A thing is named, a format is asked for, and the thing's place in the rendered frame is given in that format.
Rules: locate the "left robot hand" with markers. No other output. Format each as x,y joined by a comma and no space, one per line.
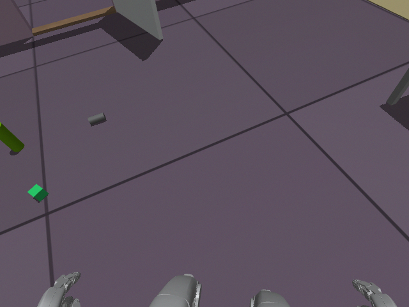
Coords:
55,296

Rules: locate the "right robot hand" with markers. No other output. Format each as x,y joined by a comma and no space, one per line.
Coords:
373,294

